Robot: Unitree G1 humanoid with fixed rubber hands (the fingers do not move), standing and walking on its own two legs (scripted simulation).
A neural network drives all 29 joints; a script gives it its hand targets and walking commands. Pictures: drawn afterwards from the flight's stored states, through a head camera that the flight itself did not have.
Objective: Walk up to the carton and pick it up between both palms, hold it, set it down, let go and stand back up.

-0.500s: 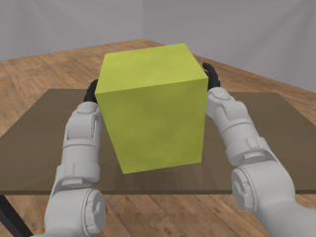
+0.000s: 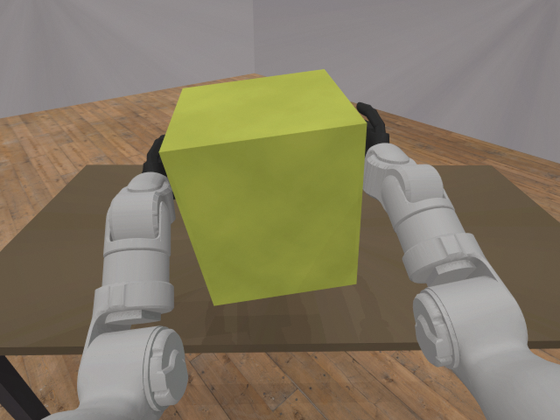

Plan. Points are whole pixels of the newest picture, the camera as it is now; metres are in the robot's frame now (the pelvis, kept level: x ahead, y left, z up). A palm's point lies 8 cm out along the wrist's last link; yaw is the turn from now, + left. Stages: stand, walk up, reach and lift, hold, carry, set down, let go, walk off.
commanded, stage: reach and lift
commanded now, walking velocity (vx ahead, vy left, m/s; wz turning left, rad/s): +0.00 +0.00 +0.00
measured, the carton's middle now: (269, 186) +0.39 -0.01 +0.23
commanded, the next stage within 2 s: hold in 0.06 s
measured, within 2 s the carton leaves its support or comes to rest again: neither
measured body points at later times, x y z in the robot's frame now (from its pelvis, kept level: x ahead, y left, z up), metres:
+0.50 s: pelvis +0.00 -0.01 +0.00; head -0.10 +0.01 +0.44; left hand +0.37 +0.16 +0.27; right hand +0.38 -0.15 +0.31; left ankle +0.03 +0.14 -0.75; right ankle +0.01 -0.12 -0.75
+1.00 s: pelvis -0.01 -0.01 +0.00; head -0.10 +0.00 +0.44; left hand +0.38 +0.15 +0.28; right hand +0.38 -0.15 +0.32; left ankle +0.03 +0.14 -0.75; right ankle +0.01 -0.12 -0.75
